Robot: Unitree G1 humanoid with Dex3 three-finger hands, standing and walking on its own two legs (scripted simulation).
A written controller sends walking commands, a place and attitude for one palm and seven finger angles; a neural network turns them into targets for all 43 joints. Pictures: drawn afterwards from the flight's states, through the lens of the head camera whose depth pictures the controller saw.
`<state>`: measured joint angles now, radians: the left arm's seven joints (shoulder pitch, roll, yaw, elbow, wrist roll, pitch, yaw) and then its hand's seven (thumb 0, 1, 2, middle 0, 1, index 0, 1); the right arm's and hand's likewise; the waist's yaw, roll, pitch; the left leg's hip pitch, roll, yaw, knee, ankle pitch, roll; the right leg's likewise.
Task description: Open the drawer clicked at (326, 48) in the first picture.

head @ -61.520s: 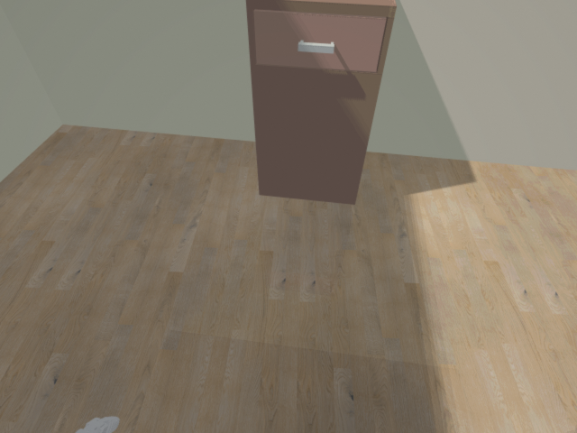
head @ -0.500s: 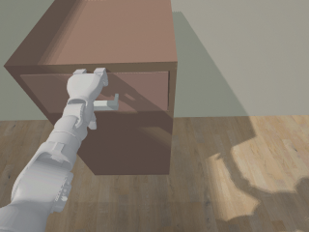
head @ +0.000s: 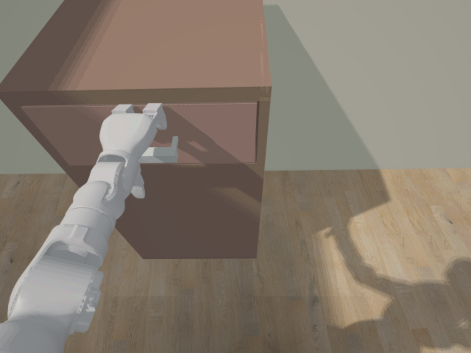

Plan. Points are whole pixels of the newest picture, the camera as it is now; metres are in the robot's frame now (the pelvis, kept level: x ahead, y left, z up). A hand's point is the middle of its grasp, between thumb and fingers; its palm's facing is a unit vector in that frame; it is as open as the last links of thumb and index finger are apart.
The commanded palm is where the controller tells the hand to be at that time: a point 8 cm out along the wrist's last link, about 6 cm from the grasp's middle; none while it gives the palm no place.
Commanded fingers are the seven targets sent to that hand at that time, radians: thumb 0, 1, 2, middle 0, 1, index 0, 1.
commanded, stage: lift the fingers back up to retry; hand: left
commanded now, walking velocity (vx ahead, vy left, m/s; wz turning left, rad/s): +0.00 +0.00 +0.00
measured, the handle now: (148, 147) +0.51 +0.18 +0.02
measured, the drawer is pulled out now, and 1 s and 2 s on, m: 0.00 0.00 0.00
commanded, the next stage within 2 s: re-aim the fingers above the handle in 0.02 s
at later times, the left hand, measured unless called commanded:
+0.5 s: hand (134, 158) +0.44 +0.19 +0.06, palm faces -0.05 -0.01 -1.00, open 13.8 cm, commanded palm +0.43 +0.19 +0.13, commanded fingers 0.00 -0.50 0.30 -0.30 -1.20 -0.30 -1.20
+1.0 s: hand (134, 152) +0.45 +0.19 +0.07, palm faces -0.06 +0.01 -1.00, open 13.7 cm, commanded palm +0.43 +0.19 +0.13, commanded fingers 0.00 -0.50 0.30 -0.30 -1.20 -0.30 -1.20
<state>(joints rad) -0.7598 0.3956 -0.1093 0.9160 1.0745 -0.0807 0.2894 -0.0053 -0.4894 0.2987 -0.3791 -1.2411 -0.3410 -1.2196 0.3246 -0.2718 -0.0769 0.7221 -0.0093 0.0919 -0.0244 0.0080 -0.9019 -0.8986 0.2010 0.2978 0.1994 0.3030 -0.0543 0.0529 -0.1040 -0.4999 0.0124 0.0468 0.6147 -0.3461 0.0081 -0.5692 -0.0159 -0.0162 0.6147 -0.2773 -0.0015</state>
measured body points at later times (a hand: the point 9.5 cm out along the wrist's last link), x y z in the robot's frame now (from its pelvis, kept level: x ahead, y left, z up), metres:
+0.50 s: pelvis +0.00 +0.00 +0.00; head +0.06 -0.03 +0.45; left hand +0.44 +0.19 +0.12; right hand +0.09 -0.28 -0.13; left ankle -0.04 +0.11 -0.72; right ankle +0.01 -0.12 -0.72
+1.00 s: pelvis +0.00 -0.01 +0.01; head +0.05 -0.03 +0.45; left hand +0.45 +0.19 +0.12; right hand +0.06 -0.27 -0.14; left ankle -0.04 +0.11 -0.72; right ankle +0.01 -0.12 -0.72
